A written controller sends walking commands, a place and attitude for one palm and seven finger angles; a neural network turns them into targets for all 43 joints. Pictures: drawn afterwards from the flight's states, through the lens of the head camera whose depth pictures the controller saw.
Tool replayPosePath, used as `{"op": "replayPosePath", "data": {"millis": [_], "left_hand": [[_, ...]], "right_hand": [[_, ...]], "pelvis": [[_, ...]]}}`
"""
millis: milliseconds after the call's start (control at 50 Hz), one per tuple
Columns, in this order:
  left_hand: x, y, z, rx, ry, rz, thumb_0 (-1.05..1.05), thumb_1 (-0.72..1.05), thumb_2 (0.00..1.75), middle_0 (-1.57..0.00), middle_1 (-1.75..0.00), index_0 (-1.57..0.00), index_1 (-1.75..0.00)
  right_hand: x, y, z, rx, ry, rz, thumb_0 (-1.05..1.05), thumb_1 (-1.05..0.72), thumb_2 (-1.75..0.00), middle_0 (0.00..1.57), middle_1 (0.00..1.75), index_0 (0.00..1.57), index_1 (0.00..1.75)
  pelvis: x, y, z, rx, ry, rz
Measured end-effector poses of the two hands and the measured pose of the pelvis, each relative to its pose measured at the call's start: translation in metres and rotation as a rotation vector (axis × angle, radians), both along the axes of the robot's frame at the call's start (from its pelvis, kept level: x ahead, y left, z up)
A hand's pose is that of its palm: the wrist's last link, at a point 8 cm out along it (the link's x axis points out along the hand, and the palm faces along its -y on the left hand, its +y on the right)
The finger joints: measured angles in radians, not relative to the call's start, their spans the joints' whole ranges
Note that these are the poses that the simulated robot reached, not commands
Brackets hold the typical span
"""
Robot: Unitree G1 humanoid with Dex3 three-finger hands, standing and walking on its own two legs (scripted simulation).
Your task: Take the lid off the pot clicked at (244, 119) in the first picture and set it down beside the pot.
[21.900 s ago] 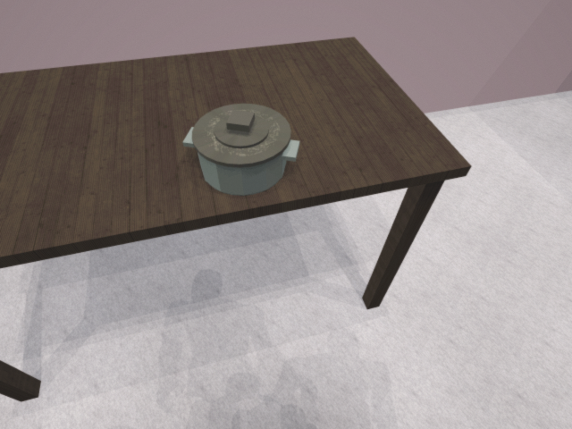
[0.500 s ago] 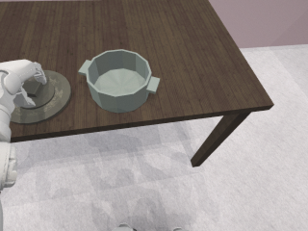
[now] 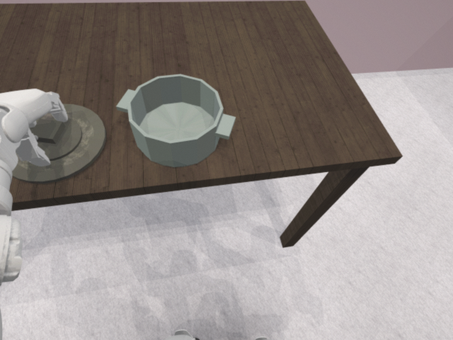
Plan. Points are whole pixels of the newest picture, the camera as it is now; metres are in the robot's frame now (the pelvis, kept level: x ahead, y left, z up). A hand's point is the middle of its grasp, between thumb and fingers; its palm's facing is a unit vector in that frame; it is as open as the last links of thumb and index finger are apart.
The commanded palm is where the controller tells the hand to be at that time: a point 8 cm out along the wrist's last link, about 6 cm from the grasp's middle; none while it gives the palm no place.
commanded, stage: raise the empty hand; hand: left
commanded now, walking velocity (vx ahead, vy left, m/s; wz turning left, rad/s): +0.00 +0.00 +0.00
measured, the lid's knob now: (47, 131) +0.49 +0.32 +0.04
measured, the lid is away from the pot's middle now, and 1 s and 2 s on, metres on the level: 0.24 0.24 0.24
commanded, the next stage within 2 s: draw the hand back to the body in 1.20 s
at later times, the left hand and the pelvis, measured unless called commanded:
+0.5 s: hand (12, 117) +0.45 +0.32 +0.12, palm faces -0.40 -0.13 -0.91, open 11.0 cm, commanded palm +0.47 +0.32 +0.18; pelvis +0.00 +0.01 +0.01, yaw +0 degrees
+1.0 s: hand out of the picture +0.46 +0.32 +0.17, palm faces -0.36 -0.13 -0.92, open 11.0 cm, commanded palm +0.47 +0.32 +0.23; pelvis +0.00 +0.01 +0.02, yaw +0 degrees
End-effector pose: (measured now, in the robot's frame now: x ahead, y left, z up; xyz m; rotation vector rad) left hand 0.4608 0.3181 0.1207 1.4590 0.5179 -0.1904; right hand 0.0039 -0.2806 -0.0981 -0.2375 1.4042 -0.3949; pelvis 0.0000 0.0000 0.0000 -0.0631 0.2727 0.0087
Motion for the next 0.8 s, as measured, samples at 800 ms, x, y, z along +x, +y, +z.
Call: {"op": "replayPosePath", "data": {"millis": [800], "left_hand": [[-0.002, 0.003, 0.084, 0.004, -0.059, 0.015, 0.00, -0.02, 0.68, -0.38, -0.83, -0.38, -0.83]], "right_hand": [[0.009, 0.013, 0.010, 0.027, -0.064, 0.029, 0.00, -0.90, -0.90, 0.20, 0.30, 0.20, 0.30]], "pelvis": [[-0.002, 0.012, 0.015, 0.010, -0.082, 0.011]]}}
